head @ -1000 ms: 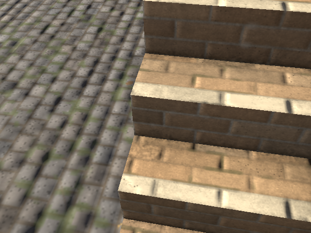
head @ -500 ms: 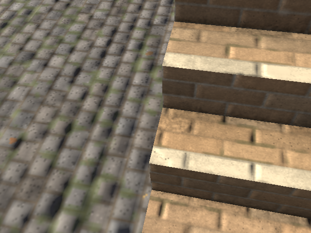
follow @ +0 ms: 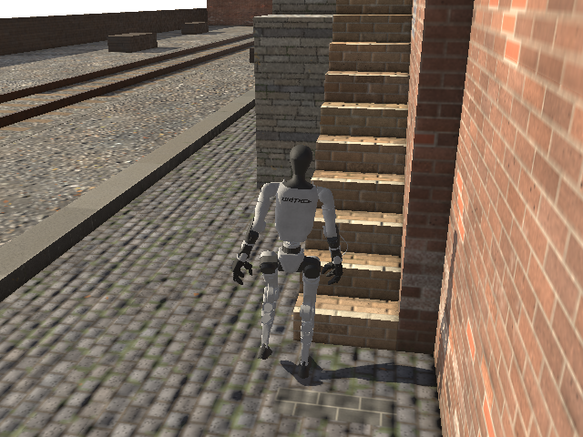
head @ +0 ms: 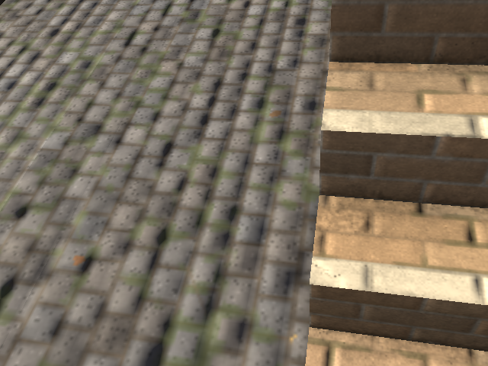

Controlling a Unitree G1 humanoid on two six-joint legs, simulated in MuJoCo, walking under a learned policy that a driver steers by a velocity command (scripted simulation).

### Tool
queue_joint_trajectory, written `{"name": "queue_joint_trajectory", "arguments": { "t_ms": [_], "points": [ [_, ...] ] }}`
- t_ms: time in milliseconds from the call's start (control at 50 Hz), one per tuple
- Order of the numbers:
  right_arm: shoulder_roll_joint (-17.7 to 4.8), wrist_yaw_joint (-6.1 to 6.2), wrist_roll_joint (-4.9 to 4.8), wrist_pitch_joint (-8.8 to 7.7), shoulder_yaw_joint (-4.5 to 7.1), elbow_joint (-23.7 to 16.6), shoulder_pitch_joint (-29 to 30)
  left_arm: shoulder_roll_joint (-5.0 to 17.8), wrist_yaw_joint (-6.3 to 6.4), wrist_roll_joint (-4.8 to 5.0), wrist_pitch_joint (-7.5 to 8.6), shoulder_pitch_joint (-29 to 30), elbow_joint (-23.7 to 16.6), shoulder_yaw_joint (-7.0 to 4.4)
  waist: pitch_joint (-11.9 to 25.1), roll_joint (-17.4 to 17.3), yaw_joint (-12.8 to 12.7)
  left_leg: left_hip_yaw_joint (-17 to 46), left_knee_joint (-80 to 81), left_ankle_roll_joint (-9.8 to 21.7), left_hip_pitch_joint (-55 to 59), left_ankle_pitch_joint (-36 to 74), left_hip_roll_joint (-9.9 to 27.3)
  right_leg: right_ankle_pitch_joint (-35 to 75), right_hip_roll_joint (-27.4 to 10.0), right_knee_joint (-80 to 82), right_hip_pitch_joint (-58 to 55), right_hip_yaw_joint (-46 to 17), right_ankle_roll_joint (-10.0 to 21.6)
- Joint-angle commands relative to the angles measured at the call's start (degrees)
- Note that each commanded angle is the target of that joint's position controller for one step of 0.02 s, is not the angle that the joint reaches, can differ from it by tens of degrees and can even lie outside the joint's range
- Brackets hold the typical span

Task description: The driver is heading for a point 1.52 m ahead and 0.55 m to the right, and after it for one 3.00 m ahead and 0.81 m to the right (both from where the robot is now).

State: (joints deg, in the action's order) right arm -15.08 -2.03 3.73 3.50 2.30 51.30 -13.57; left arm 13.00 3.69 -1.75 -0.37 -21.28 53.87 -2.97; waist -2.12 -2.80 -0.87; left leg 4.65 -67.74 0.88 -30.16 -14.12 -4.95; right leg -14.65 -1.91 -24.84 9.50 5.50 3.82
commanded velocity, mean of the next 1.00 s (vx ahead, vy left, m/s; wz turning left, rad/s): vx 0.17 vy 0.23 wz -0.26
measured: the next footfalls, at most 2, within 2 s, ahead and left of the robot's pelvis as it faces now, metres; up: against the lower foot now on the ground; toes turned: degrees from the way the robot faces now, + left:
left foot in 0.34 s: +0.13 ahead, +0.26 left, +0.00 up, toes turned +3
right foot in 0.78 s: +0.20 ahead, +0.18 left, +0.00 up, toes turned -17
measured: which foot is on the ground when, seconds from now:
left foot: up 0.00-0.32, down 0.34-0.78, up 0.80-1.00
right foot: down 0.00-0.32, up 0.34-0.76, down 0.78-1.00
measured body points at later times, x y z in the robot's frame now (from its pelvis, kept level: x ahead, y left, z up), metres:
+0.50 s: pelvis +0.09 +0.18 -0.01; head +0.12 +0.20 +0.44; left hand +0.13 +0.46 -0.16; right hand +0.16 -0.08 -0.13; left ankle +0.09 +0.26 -0.75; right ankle +0.04 +0.07 -0.66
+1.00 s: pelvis +0.18 +0.30 +0.00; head +0.22 +0.27 +0.44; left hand +0.27 +0.58 -0.12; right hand +0.24 +0.02 -0.14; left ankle +0.25 +0.46 -0.68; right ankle +0.16 +0.19 -0.75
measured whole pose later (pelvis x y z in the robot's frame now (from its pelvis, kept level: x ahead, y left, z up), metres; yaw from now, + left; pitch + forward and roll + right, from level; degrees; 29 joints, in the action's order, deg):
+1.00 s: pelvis +0.18 +0.30 +0.00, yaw -18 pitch +1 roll +2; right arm -15.3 -0.5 2.9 3.2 2.4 45.1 -8.1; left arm 15.2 3.0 -1.3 -0.7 -18.8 52.5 -4.8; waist -3.9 -0.7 -3.2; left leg 4.2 -53.3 -2.6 -28.5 -15.4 0.7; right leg -12.8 -1.6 -26.5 14.8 -1.6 1.9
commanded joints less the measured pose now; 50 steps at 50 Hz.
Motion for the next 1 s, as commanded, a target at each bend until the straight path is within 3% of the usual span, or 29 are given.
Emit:
{"name": "queue_joint_trajectory", "arguments": {
  "t_ms": [20,140,200,280,300,320,340,360,380,420,460,520,600,700,740,760,780,800,820,840,860,880,900,940,1000],
  "points": [
    [-3.43,-0.78,-0.07,-0.4,1.31,-0.8,-1.52,8.3,-0.26,0.17,2.34,-0.65,-2.2,-2.27,-1.69,7.72,0.41,1.91,-3.21,-1.61,-5.97,4.55,1.16,12.57,-13.22,10.99,-1.83,-10.35,6.44],
    [-1.2,-1.13,-0.4,0.51,0.14,-3.9,5.53,9.98,-0.26,-0.19,2.76,-6.12,0.36,-3.16,-2.07,14.97,-2.73,-3.36,14.61,-4.44,-6.08,4.31,6.51,12.95,-15.3,11.76,-6.43,-10.18,6.72],
    [-1.08,-1.63,-0.99,0.39,-0.31,-5.7,7.51,12.25,-0.24,-0.37,2.49,-4.56,0.07,-4.36,-3.05,17.02,-2.49,-4.92,24.61,-3.29,0.81,2.2,8.0,9.61,-15.95,12.86,-2.9,-8.85,5.21],
    [-2.91,-1.66,-1.7,0.18,0.6,-6.05,4.62,14.87,0.14,-0.22,1.36,-2.27,-0.21,-5.81,-3.07,17.03,-0.39,-6.83,36.22,0.46,12.33,-2.61,7.38,8.49,-17.69,10.43,2.1,-8.42,3.84],
    [-2.77,-1.29,-1.58,-0.17,1.02,-4.65,0.42,14.18,0.17,-0.05,0.93,-0.74,-0.43,-5.63,-2.35,14.26,2.28,-7.91,43.08,1.76,17.74,0.49,6.75,8.01,-16.65,5.95,3.75,-7.36,3.26],
    [-4.17,-0.67,-1.11,-0.89,1.83,-1.64,-6.23,11.82,-0.12,-0.35,0.61,-1.9,-0.2,-4.89,1.55,7.32,4.27,-7.78,47.29,2.55,26.61,1.21,5.34,6.31,-12.73,-4.2,6.04,-4.79,2.06],
    [-7.42,-0.59,-0.57,-2.12,2.36,-0.32,-10.26,6.73,-0.61,-1.57,0.08,-5.13,-0.58,-3.44,6.36,-5.79,4.34,-1.02,49.16,2.63,34.37,3.74,12.61,-11.49,-6.2,-19.5,11.53,-0.18,0.99],
    [-15.58,0.11,-0.82,-2.67,3.67,-1.75,-10.46,1.6,-0.5,-0.79,-1.03,-3.51,-3.61,-1.96,7.83,-21.7,5.51,13.9,52.78,8.72,37.0,10.97,22.14,-26.55,5.03,-33.25,27.08,1.01,0.5],
    [-12.44,1.07,-1.45,-3.13,3.09,-1.26,-10.64,4.4,-0.22,-0.34,-1.49,-1.87,-3.26,-2.1,8.12,-17.12,6.58,12.42,54.08,11.5,32.58,10.26,22.25,-25.07,3.13,-42.91,26.01,-6.61,2.26],
    [-5.3,1.74,-1.61,-3.43,0.99,-2.01,-3.55,6.93,-0.86,0.56,-0.62,0.43,-2.31,-2.72,1.93,-7.01,1.98,3.84,53.08,8.28,26.31,8.46,17.44,-14.57,0.21,-41.29,25.26,-9.03,3.5],
    [-2.01,2.88,-1.56,-3.92,-0.1,-3.56,-0.14,7.57,-0.88,-0.84,-0.66,-2.04,-0.13,-3.19,2.0,-6.32,-0.42,-1.46,52.79,8.22,25.04,24.32,15.4,-8.89,0.81,-42.54,21.47,-5.77,1.7],
    [-1.27,3.47,-1.31,-4.28,-0.48,-3.26,-1.38,5.86,-0.76,-0.82,-1.35,-0.49,0.05,-2.76,1.06,-3.86,-0.41,-3.73,54.12,10.8,23.76,25.64,16.44,-7.9,1.12,-40.16,20.31,-4.47,0.74],
    [-1.06,4.64,-1.0,-3.56,-0.79,-2.15,-3.35,4.4,-0.78,-0.4,-1.91,5.29,-1.84,-1.65,-1.63,-1.87,0.73,-4.2,55.36,11.12,26.34,21.45,17.28,-7.79,0.55,-29.15,22.03,-3.22,0.59],
    [-2.63,5.0,-0.76,-2.68,-0.52,-1.16,-4.1,3.21,0.08,0.62,-1.8,5.26,-2.58,-0.67,1.76,0.78,-0.21,-9.31,48.75,9.25,27.06,46.64,16.86,-7.8,0.38,-20.79,13.18,0.96,1.86],
    [-4.71,5.27,-1.18,-2.52,0.13,-1.43,-2.77,4.02,0.84,0.85,-1.74,0.35,-1.78,-1.15,3.86,1.22,-2.6,-10.75,41.48,6.9,25.08,57.5,16.93,-8.44,0.22,-16.83,7.02,0.78,3.5],
    [-6.16,5.48,-1.78,-2.43,0.64,-2.11,-0.34,4.88,1.31,0.8,-1.59,-4.75,-0.85,-1.73,4.83,1.34,-5.64,-12.32,35.07,4.49,21.27,60.13,16.11,-6.7,-0.21,-11.71,1.28,-0.03,5.02],
    [-7.67,5.73,-2.79,-2.51,1.18,-3.43,4.07,6.28,1.73,0.42,-1.33,-12.28,0.46,-2.58,5.8,4.1,-11.16,-15.22,22.41,1.24,12.96,51.58,12.44,0.42,-3.26,-0.12,-7.88,-5.23,8.17],
    [-3.17,5.17,-2.99,-2.26,0.43,-6.88,5.01,13.07,2.11,-0.49,-1.92,-12.16,-0.16,-4.04,2.82,22.57,-9.62,-15.63,1.93,-2.29,-10.32,-9.63,1.46,0.92,-23.87,10.84,-15.58,-35.4,17.91],
    [-5.28,4.07,-0.21,-1.68,0.99,-7.56,1.38,13.85,2.39,-0.01,-2.03,-6.51,-1.14,-4.23,3.23,19.16,-4.36,0.71,-7.03,-2.33,-11.08,-15.8,2.74,-5.06,-27.48,14.3,-6.33,-50.83,21.66],
    [-6.67,3.23,-0.38,-1.55,1.62,-7.21,1.38,12.22,2.08,0.04,-1.6,0.33,-3.31,-3.94,-1.34,10.31,-1.74,3.62,-9.3,-2.86,-9.47,-9.92,5.76,-9.99,-25.62,14.45,1.73,-43.17,20.13],
    [-7.26,2.54,-0.81,-1.93,2.01,-7.16,0.69,10.2,1.24,0.38,-1.42,4.98,-4.53,-3.2,-2.93,3.59,0.84,2.08,-5.75,-2.96,-6.86,-5.97,5.84,-9.57,-20.93,14.72,6.08,-35.44,16.88],
    [-6.21,2.2,-0.78,-2.16,1.94,-6.93,0.39,9.97,0.54,0.62,-0.89,8.53,-5.6,-2.96,-3.53,1.45,2.57,0.59,-0.23,-2.54,-4.85,-3.6,5.81,-5.47,-16.49,14.12,6.9,-28.84,13.44],
    [-4.01,1.9,0.14,-1.65,1.35,-6.51,-0.03,9.85,0.28,0.5,-0.05,9.33,-5.86,-2.88,-2.57,2.44,2.49,-0.95,3.25,-2.79,-2.21,-1.41,5.07,2.93,-12.66,11.9,6.72,-22.97,11.57],
    [0.04,1.46,-0.17,-0.53,0.02,-6.49,-0.4,10.25,-0.31,0.49,0.78,6.85,-5.2,-3.19,-0.52,5.2,1.13,-3.41,11.54,-3.37,0.38,-0.54,3.6,14.44,-8.85,8.07,4.63,-16.84,9.46],
    [0.02,1.08,-1.36,0.2,-0.5,-8.72,3.59,11.94,-1.12,0.5,0.8,3.55,-5.33,-4.24,1.7,12.25,-1.82,-4.45,20.53,-4.54,3.45,-0.46,3.51,12.22,-7.75,6.29,3.88,-16.85,8.17]
  ]
}}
